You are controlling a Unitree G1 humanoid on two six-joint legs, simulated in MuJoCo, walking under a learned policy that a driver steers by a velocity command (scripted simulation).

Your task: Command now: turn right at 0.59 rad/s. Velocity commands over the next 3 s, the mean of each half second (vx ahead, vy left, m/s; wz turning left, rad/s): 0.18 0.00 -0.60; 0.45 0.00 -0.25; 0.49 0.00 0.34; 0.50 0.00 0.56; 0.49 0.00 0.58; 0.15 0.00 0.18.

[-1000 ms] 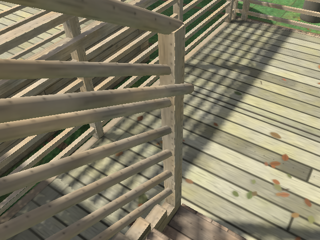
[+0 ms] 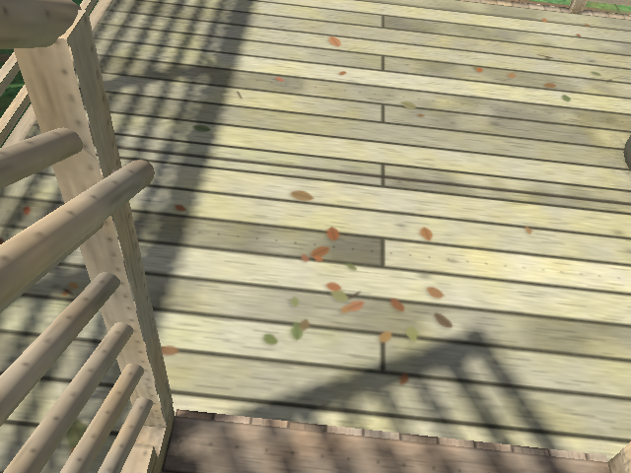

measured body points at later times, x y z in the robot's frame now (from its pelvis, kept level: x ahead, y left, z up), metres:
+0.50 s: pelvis +0.10 -0.10 -0.04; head +0.11 -0.08 +0.41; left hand +0.32 +0.09 -0.15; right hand +0.02 -0.38 -0.15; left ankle -0.01 +0.07 -0.69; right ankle +0.02 -0.19 -0.74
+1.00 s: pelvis +0.31 -0.16 -0.20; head +0.33 -0.16 +0.25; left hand +0.50 +0.01 -0.33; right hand +0.13 -0.32 -0.34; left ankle +0.31 -0.07 -0.91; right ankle +0.34 -0.34 -0.81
